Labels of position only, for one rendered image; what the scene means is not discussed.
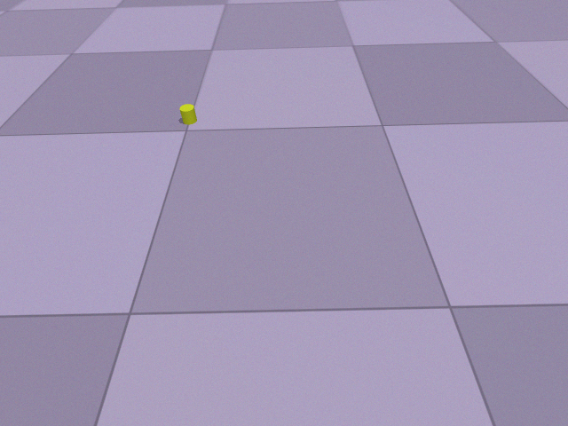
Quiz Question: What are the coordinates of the mug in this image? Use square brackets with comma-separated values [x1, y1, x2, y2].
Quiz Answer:
[179, 104, 197, 124]

